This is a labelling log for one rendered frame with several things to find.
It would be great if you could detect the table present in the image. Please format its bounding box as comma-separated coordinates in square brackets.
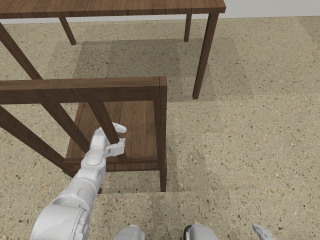
[0, 0, 226, 100]

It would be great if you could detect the robot right hand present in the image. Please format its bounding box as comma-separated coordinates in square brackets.
[252, 223, 276, 240]

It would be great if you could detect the chair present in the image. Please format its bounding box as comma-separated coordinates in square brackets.
[0, 76, 168, 194]

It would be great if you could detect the left robot thigh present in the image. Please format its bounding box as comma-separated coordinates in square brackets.
[113, 227, 145, 240]

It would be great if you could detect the robot right shin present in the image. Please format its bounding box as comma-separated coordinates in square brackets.
[190, 223, 202, 229]

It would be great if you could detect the robot left hand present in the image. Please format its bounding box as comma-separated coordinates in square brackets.
[89, 122, 127, 158]

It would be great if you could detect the left robot forearm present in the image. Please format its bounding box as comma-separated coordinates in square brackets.
[29, 149, 106, 240]

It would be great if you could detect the left robot upper arm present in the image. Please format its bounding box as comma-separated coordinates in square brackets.
[31, 204, 91, 240]

